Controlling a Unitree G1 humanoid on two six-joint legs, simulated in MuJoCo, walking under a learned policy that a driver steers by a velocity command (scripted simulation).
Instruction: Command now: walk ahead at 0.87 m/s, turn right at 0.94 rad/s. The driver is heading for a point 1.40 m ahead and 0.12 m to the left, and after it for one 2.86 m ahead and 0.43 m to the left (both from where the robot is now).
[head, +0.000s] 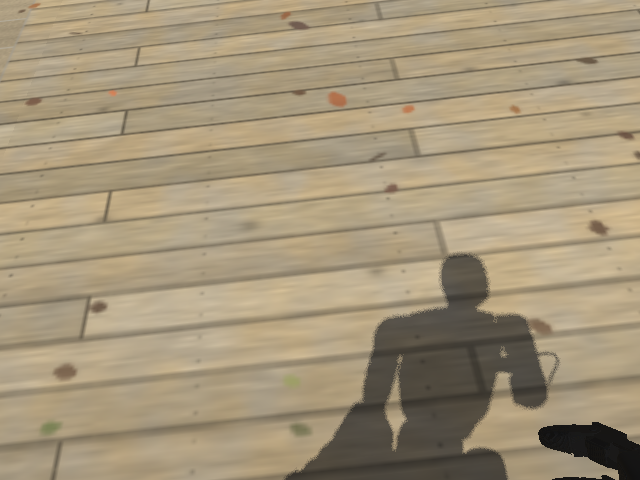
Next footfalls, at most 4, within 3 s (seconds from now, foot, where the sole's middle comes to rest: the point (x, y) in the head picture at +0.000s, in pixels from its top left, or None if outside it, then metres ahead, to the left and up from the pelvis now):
0.14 left None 0.31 0.12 -0.78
0.52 right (502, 449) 0.57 -0.21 -0.78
0.94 left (412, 277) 0.99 -0.02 -0.78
1.36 right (406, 155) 1.44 0.01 -0.78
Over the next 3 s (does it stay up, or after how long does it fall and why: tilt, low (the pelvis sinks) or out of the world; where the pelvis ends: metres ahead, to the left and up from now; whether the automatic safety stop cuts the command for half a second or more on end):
stays up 2.56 0.36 -0.02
